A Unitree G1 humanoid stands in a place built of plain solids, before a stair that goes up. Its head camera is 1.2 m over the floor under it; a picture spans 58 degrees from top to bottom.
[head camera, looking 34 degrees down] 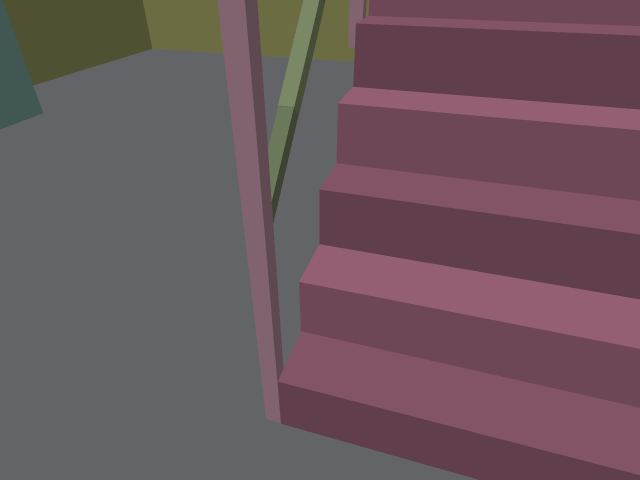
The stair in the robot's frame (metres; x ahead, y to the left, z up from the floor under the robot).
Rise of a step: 0.20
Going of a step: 0.20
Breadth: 0.98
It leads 17 degrees to the right of straight ahead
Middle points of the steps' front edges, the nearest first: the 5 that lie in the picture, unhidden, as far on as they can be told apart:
0.64 -0.35 0.20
0.83 -0.41 0.40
1.02 -0.46 0.60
1.21 -0.52 0.80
1.40 -0.58 1.00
